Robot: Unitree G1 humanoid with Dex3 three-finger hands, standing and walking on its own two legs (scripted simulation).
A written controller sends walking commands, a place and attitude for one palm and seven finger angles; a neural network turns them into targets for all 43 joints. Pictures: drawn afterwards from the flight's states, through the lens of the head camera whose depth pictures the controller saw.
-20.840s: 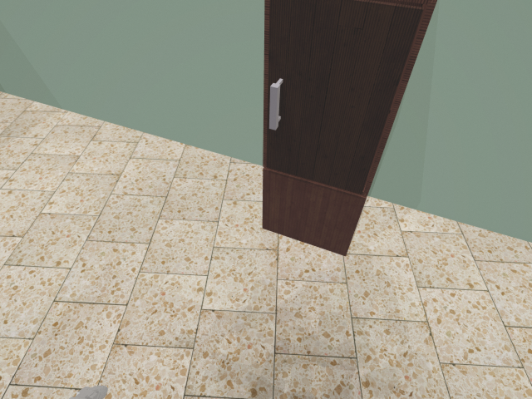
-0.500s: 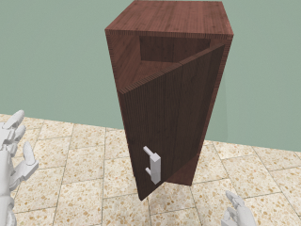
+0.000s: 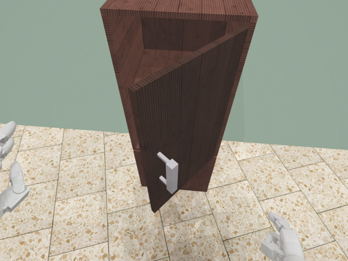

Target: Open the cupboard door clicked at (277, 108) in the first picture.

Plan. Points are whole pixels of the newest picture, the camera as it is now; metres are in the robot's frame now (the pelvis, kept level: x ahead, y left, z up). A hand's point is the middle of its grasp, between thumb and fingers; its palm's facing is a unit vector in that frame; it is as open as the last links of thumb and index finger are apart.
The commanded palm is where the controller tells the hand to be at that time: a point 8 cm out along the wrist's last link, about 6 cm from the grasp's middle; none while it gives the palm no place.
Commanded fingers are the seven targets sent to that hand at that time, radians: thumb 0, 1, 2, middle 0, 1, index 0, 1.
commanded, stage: step back with the hand held close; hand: left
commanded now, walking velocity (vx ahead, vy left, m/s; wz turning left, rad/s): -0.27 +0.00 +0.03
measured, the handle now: (166, 173) +0.36 +0.04 -0.06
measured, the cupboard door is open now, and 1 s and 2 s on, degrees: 50 50 50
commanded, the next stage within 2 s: stop stepping back and stand still in 0.68 s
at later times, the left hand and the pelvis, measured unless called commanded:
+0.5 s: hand out of the picture +0.06 +0.29 +0.16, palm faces +0.54 -0.70 -0.47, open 7.4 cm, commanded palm +0.00 +0.32 +0.17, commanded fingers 0.00 0.90 0.90 -0.20 -0.30 -0.20 -0.30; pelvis -0.10 +0.01 -0.02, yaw +7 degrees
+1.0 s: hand out of the picture -0.01 +0.22 +0.16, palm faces +0.31 -0.78 -0.54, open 7.4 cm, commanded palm -0.08 +0.27 +0.17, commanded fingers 0.00 0.90 0.90 -0.20 -0.30 -0.20 -0.30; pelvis -0.23 -0.03 -0.02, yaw -1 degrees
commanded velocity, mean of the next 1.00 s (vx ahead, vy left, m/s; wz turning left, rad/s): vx -0.20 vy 0.02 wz -0.06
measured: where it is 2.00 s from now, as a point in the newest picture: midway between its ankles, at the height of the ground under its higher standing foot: outside the picture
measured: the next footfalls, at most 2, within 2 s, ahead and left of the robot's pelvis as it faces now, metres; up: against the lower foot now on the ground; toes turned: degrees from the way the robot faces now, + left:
left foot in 0.54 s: -0.02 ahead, +0.11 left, +0.00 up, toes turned +8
right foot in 0.96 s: -0.33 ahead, -0.11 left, +0.00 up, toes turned -3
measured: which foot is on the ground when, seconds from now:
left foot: down 0.00-0.42, up 0.44-0.52, down 0.54-0.96, up 0.98-1.00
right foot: down 0.00-0.56, up 0.58-0.94, down 0.96-1.00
